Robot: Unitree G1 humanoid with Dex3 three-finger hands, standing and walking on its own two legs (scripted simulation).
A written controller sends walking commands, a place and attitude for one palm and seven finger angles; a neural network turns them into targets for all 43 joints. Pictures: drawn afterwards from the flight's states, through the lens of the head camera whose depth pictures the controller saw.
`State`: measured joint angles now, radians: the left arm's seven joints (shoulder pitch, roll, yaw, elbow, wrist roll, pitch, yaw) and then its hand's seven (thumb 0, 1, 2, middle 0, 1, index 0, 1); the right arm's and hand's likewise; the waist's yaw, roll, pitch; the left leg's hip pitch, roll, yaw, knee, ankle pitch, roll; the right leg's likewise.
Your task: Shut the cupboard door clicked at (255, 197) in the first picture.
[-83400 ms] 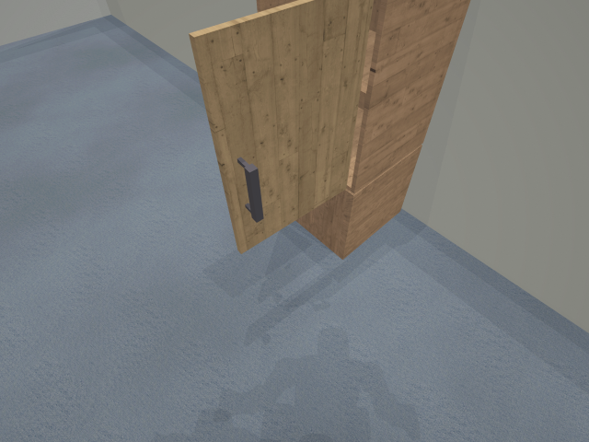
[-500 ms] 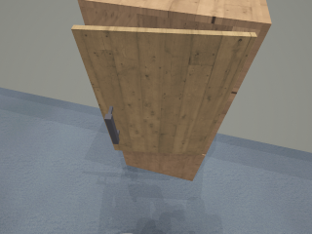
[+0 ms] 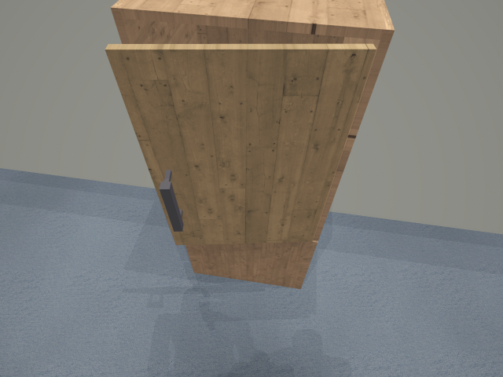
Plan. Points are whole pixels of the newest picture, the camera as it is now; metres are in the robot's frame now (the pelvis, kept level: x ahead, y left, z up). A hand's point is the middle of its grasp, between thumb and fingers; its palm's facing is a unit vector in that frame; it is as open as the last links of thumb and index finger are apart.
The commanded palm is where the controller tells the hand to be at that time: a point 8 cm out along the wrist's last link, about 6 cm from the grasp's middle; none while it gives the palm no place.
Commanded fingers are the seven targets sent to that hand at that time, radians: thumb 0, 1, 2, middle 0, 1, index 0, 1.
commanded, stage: come to a stop and stand still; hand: left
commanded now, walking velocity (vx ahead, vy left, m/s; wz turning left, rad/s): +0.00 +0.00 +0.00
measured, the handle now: (173, 201) +0.49 +0.20 -0.09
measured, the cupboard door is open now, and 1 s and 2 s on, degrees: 11 11 11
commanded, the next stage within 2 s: look again from close up in 0.68 s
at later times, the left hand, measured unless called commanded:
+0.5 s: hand out of the picture -0.09 +0.22 -0.17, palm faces +0.07 -0.98 -0.19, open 7.4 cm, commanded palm none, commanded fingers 0.00 0.90 0.90 -0.20 -0.30 -0.20 -0.30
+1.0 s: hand out of the picture -0.10 +0.21 -0.17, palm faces +0.08 -0.98 -0.16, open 7.4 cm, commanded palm none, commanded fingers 0.00 0.90 0.90 -0.20 -0.30 -0.20 -0.30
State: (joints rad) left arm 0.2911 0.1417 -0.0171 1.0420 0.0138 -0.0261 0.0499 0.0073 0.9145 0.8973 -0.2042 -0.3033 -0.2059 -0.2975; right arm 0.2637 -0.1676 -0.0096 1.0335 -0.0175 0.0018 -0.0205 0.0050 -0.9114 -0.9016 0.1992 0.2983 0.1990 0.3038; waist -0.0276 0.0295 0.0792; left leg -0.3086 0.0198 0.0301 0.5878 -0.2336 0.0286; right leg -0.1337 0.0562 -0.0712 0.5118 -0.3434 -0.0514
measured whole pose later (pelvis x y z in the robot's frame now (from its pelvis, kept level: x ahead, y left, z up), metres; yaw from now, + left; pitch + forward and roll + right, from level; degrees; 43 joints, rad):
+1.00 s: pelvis -0.03 +0.05 +0.01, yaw +2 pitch +0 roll -1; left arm 0.40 0.17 -0.02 1.11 0.02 -0.01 0.03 0.00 0.91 0.90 -0.20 -0.30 -0.20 -0.30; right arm 0.24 -0.16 -0.01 1.08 -0.01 0.00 -0.01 0.00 -0.90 -0.90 0.20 0.30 0.20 0.30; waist 0.03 -0.03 -0.01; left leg -0.30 -0.08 0.04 0.37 -0.07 0.09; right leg -0.19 0.00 0.00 0.45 -0.26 0.00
